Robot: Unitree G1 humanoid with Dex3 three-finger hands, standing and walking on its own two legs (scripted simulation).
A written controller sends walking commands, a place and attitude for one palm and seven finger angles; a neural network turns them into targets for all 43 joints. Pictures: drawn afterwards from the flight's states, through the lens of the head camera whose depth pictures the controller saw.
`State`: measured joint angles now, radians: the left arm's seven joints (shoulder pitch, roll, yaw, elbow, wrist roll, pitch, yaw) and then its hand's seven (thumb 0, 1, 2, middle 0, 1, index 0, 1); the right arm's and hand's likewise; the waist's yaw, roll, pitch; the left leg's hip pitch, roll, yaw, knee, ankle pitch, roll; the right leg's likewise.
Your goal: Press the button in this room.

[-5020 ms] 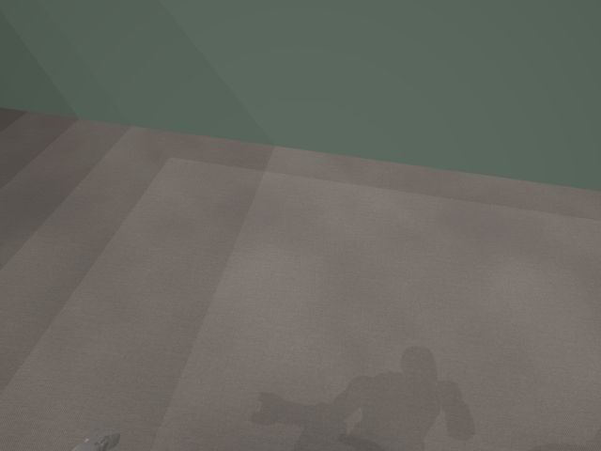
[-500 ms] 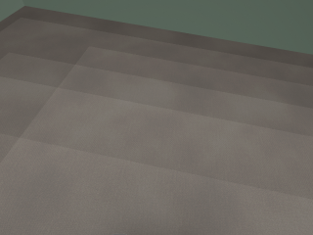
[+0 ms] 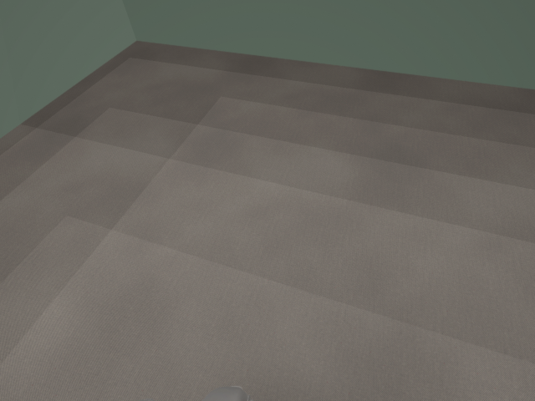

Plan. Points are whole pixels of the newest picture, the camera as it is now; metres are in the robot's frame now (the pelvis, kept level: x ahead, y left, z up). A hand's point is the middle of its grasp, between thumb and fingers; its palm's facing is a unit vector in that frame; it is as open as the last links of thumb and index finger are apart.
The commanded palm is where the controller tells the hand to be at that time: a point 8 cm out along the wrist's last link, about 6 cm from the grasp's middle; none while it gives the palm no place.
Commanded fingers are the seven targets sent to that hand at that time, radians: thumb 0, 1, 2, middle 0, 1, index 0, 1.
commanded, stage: turn or walk to find it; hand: left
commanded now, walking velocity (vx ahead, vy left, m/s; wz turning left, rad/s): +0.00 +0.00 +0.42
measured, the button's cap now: out of the picture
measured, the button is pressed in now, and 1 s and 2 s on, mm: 0 0 0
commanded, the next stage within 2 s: none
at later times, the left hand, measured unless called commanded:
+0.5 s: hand out of the picture -0.02 +0.27 -0.17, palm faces +0.26 -0.93 -0.25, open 7.4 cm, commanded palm none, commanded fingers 0.00 0.90 0.90 -0.20 -0.30 -0.20 -0.30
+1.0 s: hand out of the picture -0.06 +0.20 -0.15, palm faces +0.43 -0.87 -0.25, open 7.4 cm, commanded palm none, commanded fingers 0.00 0.90 0.90 -0.20 -0.30 -0.20 -0.30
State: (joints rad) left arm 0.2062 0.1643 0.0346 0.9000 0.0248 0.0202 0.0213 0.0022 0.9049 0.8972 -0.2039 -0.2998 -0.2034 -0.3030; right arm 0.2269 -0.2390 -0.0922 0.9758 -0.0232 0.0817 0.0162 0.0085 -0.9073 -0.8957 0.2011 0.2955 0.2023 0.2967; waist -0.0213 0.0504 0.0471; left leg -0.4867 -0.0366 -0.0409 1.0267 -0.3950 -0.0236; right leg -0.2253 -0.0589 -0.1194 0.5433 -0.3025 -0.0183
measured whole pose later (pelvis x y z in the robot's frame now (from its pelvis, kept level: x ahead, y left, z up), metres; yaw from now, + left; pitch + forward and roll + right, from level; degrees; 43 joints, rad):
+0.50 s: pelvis -0.02 +0.04 +0.00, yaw +12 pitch +0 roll -1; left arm 0.21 0.26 0.07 0.97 0.02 0.06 0.01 0.01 0.91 0.90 -0.20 -0.30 -0.20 -0.30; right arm 0.15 -0.19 -0.04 0.95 -0.02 0.02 -0.01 0.01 -0.91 -0.90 0.20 0.30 0.20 0.30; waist 0.01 -0.03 0.07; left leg -0.25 0.00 0.03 0.49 -0.24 0.04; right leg -0.43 -0.09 -0.06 1.02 -0.44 0.07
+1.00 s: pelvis -0.04 +0.01 +0.00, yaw +26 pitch -1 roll +2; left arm 0.23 0.17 0.03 0.93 0.03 0.01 0.02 0.00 0.90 0.90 -0.21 -0.30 -0.21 -0.30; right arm 0.21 -0.25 -0.09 1.00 -0.02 0.09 0.02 0.01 -0.91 -0.90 0.20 0.30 0.20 0.30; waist -0.01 0.01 0.08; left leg -0.42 0.03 0.01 0.97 -0.43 -0.06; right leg -0.20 -0.11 -0.19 0.52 -0.29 -0.01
